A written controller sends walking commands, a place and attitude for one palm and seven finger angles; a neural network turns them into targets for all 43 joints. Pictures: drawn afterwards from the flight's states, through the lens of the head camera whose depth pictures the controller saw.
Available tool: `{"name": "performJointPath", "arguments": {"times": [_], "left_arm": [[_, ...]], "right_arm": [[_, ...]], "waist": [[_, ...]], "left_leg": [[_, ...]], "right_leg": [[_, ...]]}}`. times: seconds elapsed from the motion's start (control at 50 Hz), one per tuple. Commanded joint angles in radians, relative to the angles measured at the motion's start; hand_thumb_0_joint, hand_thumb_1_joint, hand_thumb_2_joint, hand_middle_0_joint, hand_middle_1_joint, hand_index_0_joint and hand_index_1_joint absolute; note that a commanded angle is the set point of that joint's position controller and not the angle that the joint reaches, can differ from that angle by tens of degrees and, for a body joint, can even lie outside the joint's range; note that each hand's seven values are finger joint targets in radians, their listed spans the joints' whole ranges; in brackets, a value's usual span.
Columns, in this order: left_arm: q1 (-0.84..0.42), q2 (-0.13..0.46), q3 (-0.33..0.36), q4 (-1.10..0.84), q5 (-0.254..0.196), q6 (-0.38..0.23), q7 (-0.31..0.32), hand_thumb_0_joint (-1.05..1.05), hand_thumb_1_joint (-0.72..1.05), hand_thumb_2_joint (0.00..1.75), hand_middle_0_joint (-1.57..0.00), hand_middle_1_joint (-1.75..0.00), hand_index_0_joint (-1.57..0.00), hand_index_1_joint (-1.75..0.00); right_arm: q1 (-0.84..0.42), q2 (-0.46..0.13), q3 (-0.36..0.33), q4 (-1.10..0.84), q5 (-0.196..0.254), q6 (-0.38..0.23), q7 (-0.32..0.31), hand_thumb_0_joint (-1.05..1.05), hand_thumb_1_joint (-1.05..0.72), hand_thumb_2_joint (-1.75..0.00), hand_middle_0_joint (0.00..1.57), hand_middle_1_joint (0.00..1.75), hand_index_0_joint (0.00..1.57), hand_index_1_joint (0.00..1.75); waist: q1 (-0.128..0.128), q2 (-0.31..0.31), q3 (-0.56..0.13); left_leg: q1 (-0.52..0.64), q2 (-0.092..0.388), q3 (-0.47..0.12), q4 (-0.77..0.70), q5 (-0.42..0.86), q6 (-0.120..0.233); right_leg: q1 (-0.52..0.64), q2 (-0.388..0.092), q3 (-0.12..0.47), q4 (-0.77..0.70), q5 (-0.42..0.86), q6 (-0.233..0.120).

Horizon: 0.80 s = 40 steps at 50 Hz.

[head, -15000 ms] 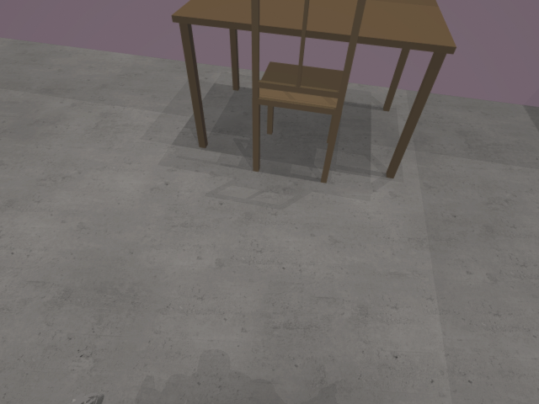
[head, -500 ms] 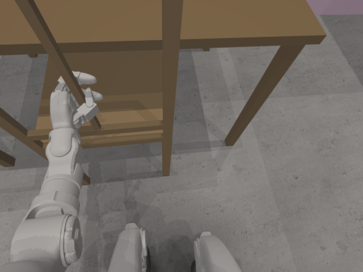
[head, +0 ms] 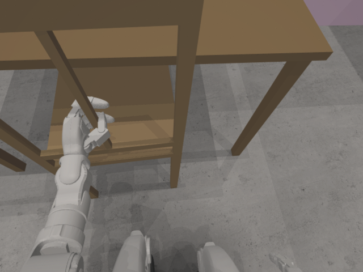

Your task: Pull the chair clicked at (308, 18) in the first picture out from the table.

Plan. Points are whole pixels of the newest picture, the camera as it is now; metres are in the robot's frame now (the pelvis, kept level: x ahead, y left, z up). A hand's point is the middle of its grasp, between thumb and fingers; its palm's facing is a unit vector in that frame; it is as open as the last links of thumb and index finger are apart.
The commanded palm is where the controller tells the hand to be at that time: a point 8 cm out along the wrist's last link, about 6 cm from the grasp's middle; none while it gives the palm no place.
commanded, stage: step backward, pulling the chair out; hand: left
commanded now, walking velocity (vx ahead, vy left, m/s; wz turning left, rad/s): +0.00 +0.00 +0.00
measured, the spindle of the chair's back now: (87, 108) +0.44 +0.19 +0.06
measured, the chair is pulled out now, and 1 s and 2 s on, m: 0.03 0.16 0.16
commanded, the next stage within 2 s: none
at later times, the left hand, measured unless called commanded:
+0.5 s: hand (108, 138) +0.39 +0.15 +0.04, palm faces +0.02 -0.99 -0.14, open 4.7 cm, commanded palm +0.36 +0.20 +0.04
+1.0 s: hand (114, 182) +0.29 +0.13 +0.04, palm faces +0.04 -0.99 -0.16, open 4.8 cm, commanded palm +0.30 +0.18 +0.04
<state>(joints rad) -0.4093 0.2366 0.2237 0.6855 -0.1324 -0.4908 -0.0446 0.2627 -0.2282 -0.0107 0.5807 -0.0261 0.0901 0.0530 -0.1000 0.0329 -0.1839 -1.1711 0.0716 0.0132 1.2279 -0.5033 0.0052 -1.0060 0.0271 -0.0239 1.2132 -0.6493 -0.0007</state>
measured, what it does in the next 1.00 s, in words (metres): rises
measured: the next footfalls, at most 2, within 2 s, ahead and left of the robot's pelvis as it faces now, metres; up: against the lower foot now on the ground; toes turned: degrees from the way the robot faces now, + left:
none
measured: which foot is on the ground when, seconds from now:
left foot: down 0.00-1.00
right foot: down 0.00-1.00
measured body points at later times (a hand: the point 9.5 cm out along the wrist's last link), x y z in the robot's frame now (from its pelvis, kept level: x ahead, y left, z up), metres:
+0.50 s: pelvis +0.00 +0.01 +0.09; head +0.09 +0.02 +0.53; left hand +0.38 +0.20 +0.05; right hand +0.05 -0.26 -0.03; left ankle +0.03 +0.12 -0.63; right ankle -0.05 -0.12 -0.63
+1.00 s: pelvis -0.06 +0.00 +0.10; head +0.01 -0.02 +0.54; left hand +0.29 +0.18 +0.05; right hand +0.01 -0.28 -0.03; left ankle +0.03 +0.12 -0.63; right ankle -0.05 -0.12 -0.63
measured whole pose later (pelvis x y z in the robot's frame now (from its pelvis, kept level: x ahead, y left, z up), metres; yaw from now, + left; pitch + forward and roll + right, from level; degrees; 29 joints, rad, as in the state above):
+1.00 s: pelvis -0.06 +0.00 +0.10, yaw +0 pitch +4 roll -2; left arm -0.50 0.16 0.05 1.11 -0.09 -0.25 0.10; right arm 0.24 -0.27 -0.01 0.75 0.05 -0.02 -0.13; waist -0.08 0.06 0.10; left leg -0.50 0.07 0.04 0.56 -0.13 0.00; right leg -0.37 0.03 -0.03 0.56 -0.26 0.00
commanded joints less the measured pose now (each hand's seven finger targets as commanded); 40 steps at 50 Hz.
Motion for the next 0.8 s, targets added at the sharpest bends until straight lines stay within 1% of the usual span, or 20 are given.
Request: {"name": "performJointPath", "arguments": {"times": [0.0, 0.02, 0.04, 0.06, 0.08, 0.1, 0.14, 0.16, 0.2, 0.28, 0.32, 0.44, 0.5, 0.54, 0.58, 0.6, 0.66, 0.68, 0.74, 0.78], "left_arm": [[-0.291, 0.112, -0.001, -0.203, 0.002, -0.097, -0.017, 0.0, 0.9, 0.9, -0.5, -1.45, -0.5, -1.45], [-0.488, 0.393, 0.041, -0.391, 0.11, 0.028, 0.066, 0.0, 0.9, 0.9, -0.5, -1.45, -0.5, -1.45], [-0.468, 0.3, -0.002, -0.388, 0.103, 0.098, 0.101, 0.0, 0.9, 0.9, -0.5, -1.45, -0.5, -1.45], [-0.361, 0.238, -0.042, -0.308, 0.109, 0.166, 0.122, 0.0, 0.9, 0.9, -0.5, -1.45, -0.5, -1.45], [-0.304, 0.193, -0.078, -0.234, 0.111, 0.22, 0.129, 0.0, 0.9, 0.9, -0.5, -1.45, -0.5, -1.45], [-0.235, 0.154, -0.109, -0.114, 0.114, 0.263, 0.136, 0.0, 0.9, 0.9, -0.5, -1.45, -0.5, -1.45], [-0.277, 0.13, -0.145, 0.008, 0.116, 0.305, 0.145, 0.0, 0.9, 0.9, -0.5, -1.45, -0.5, -1.45], [-0.317, 0.139, -0.14, 0.053, 0.112, 0.305, 0.148, 0.0, 0.9, 0.9, -0.5, -1.45, -0.5, -1.45], [-0.386, 0.162, -0.119, 0.131, 0.117, 0.288, 0.155, 0.0, 0.9, 0.9, -0.5, -1.45, -0.5, -1.45], [-0.416, 0.163, -0.117, 0.205, 0.112, 0.25, 0.142, 0.0, 0.9, 0.9, -0.5, -1.45, -0.5, -1.45], [-0.407, 0.134, -0.138, 0.221, 0.108, 0.24, 0.132, 0.0, 0.9, 0.9, -0.5, -1.45, -0.5, -1.45], [-0.345, 0.116, -0.146, 0.164, 0.107, 0.221, 0.116, 0.0, 0.9, 0.9, -0.5, -1.45, -0.5, -1.45], [-0.291, 0.132, -0.129, 0.134, 0.106, 0.223, 0.114, 0.0, 0.9, 0.9, -0.5, -1.45, -0.5, -1.45], [-0.307, 0.126, -0.139, 0.116, 0.107, 0.221, 0.114, 0.0, 0.9, 0.9, -0.5, -1.45, -0.5, -1.45], [-0.302, 0.17, -0.11, 0.132, 0.109, 0.225, 0.121, 0.0, 0.9, 0.9, -0.5, -1.45, -0.5, -1.45], [-0.321, 0.153, -0.13, 0.124, 0.105, 0.224, 0.122, 0.0, 0.9, 0.9, -0.5, -1.45, -0.5, -1.45], [-0.357, 0.156, -0.14, 0.143, 0.101, 0.221, 0.128, 0.0, 0.9, 0.9, -0.5, -1.45, -0.5, -1.45], [-0.356, 0.19, -0.116, 0.158, 0.101, 0.222, 0.135, 0.0, 0.9, 0.9, -0.5, -1.45, -0.5, -1.45], [-0.394, 0.162, -0.148, 0.178, 0.092, 0.217, 0.138, 0.0, 0.9, 0.9, -0.5, -1.45, -0.5, -1.45], [-0.408, 0.205, -0.122, 0.198, 0.09, 0.212, 0.149, 0.0, 0.9, 0.9, -0.5, -1.45, -0.5, -1.45]], "right_arm": [[0.107, -0.153, -0.059, -0.056, -0.003, -0.031, -0.014, 0.0, -0.9, -0.9, 0.2, 0.3, 0.2, 0.3], [0.125, -0.146, -0.046, -0.135, 0.058, 0.032, -0.05, 0.0, -0.9, -0.9, 0.2, 0.3, 0.2, 0.3], [0.13, -0.128, -0.048, -0.153, 0.067, 0.04, -0.081, 0.0, -0.9, -0.9, 0.2, 0.3, 0.2, 0.3], [0.116, -0.124, -0.036, -0.147, 0.068, 0.049, -0.098, 0.0, -0.9, -0.9, 0.2, 0.3, 0.2, 0.3], [0.118, -0.134, -0.033, -0.139, 0.073, 0.058, -0.113, 0.0, -0.9, -0.9, 0.2, 0.3, 0.2, 0.3], [0.113, -0.136, -0.028, -0.118, 0.07, 0.069, -0.125, 0.0, -0.9, -0.9, 0.2, 0.3, 0.2, 0.3], [0.122, -0.148, -0.025, -0.088, 0.068, 0.082, -0.138, 0.0, -0.9, -0.9, 0.2, 0.3, 0.2, 0.3], [0.119, -0.153, -0.025, -0.078, 0.065, 0.081, -0.143, 0.0, -0.9, -0.9, 0.2, 0.3, 0.2, 0.3], [0.118, -0.159, -0.027, -0.053, 0.062, 0.074, -0.151, 0.0, -0.9, -0.9, 0.2, 0.3, 0.2, 0.3], [0.104, -0.164, -0.04, -0.021, 0.058, 0.047, -0.156, 0.0, -0.9, -0.9, 0.2, 0.3, 0.2, 0.3], [0.098, -0.157, -0.038, -0.009, 0.055, 0.032, -0.156, 0.0, -0.9, -0.9, 0.2, 0.3, 0.2, 0.3], [0.077, -0.151, -0.045, -0.006, 0.046, 0.0, -0.153, 0.0, -0.9, -0.9, 0.2, 0.3, 0.2, 0.3], [0.067, -0.155, -0.05, -0.01, 0.045, -0.008, -0.151, 0.0, -0.9, -0.9, 0.2, 0.3, 0.2, 0.3], [0.06, -0.15, -0.05, -0.009, 0.049, -0.013, -0.152, 0.0, -0.9, -0.9, 0.2, 0.3, 0.2, 0.3], [0.062, -0.163, -0.054, -0.002, 0.052, -0.018, -0.159, 0.0, -0.9, -0.9, 0.2, 0.3, 0.2, 0.3], [0.055, -0.158, -0.052, 0.0, 0.056, -0.022, -0.159, 0.0, -0.9, -0.9, 0.2, 0.3, 0.2, 0.3], [0.047, -0.155, -0.048, 0.017, 0.06, -0.041, -0.166, 0.0, -0.9, -0.9, 0.2, 0.3, 0.2, 0.3], [0.049, -0.167, -0.052, 0.025, 0.062, -0.046, -0.17, 0.0, -0.9, -0.9, 0.2, 0.3, 0.2, 0.3], [0.029, -0.156, -0.044, 0.039, 0.066, -0.072, -0.173, 0.0, -0.9, -0.9, 0.2, 0.3, 0.2, 0.3], [0.027, -0.166, -0.049, 0.053, 0.069, -0.088, -0.18, 0.0, -0.9, -0.9, 0.2, 0.3, 0.2, 0.3]], "waist": [[-0.012, 0.063, -0.446], [0.05, 0.159, -0.705], [0.024, 0.203, -0.625], [0.021, 0.173, -0.56], [0.014, 0.121, -0.494], [0.017, 0.091, -0.397], [0.007, 0.005, -0.317], [0.008, -0.017, -0.304], [0.011, 0.024, -0.292], [0.029, 0.138, -0.261], [0.03, 0.154, -0.251], [0.034, 0.177, -0.271], [0.039, 0.152, -0.28], [0.033, 0.131, -0.278], [0.036, 0.099, -0.271], [0.033, 0.105, -0.268], [0.031, 0.105, -0.232], [0.034, 0.108, -0.222], [0.034, 0.084, -0.176], [0.036, 0.056, -0.151]], "left_leg": [[0.511, -0.043, -0.039, -0.055, 0.522, 0.013], [0.831, -0.03, -0.003, -0.245, 0.502, 0.031], [0.883, -0.044, -0.002, -0.285, 0.537, 0.037], [0.869, -0.039, -0.008, -0.299, 0.584, 0.039], [0.881, -0.02, -0.037, -0.342, 0.602, 0.034], [0.843, -0.008, -0.045, -0.36, 0.624, 0.042], [0.81, 0.013, -0.05, -0.4, 0.681, 0.049], [0.807, 0.02, -0.047, -0.417, 0.707, 0.048], [0.868, 0.033, -0.048, -0.462, 0.785, 0.043], [0.967, 0.068, -0.088, -0.532, 0.871, 0.047], [1.0, 0.08, -0.101, -0.553, 0.909, 0.048], [1.117, 0.11, -0.119, -0.597, 1.021, 0.052], [1.124, 0.118, -0.115, -0.607, 1.018, 0.052], [1.111, 0.116, -0.1, -0.615, 0.953, 0.049], [1.069, 0.109, -0.093, -0.627, 0.886, 0.044], [1.056, 0.108, -0.081, -0.63, 0.847, 0.04], [1.021, 0.096, -0.068, -0.653, 0.71, 0.037], [1.008, 0.094, -0.075, -0.659, 0.678, 0.039], [0.971, 0.085, -0.077, -0.682, 0.537, 0.039], [0.951, 0.067, -0.072, -0.681, 0.439, 0.035]], "right_leg": [[0.054, 0.022, -0.011, -0.115, 0.623, -0.016], [0.438, -0.032, 0.071, -0.297, 0.706, -0.025], [0.453, -0.026, 0.058, -0.354, 0.804, -0.023], [0.451, -0.032, 0.05, -0.366, 0.857, -0.016], [0.407, -0.027, 0.018, -0.367, 0.783, -0.012], [0.405, -0.03, 0.023, -0.396, 0.778, -0.002], [0.47, -0.045, 0.031, -0.458, 0.844, 0.022], [0.511, -0.053, 0.036, -0.487, 0.881, 0.031], [0.546, -0.063, 0.034, -0.516, 0.902, 0.033], [0.553, -0.053, 0.027, -0.563, 0.763, 0.024], [0.559, -0.048, 0.025, -0.582, 0.737, 0.021], [0.567, -0.035, 0.021, -0.616, 0.665, 0.016], [0.608, -0.035, 0.023, -0.644, 0.688, 0.015], [0.628, -0.04, 0.027, -0.668, 0.702, 0.016], [0.665, -0.047, 0.033, -0.679, 0.747, 0.016], [0.675, -0.06, 0.042, -0.683, 0.759, 0.016], [0.664, -0.07, 0.051, -0.7, 0.703, 0.021], [0.666, -0.072, 0.056, -0.704, 0.681, 0.02], [0.656, -0.08, 0.064, -0.727, 0.574, 0.023], [0.654, -0.098, 0.086, -0.766, 0.516, 0.02]]}}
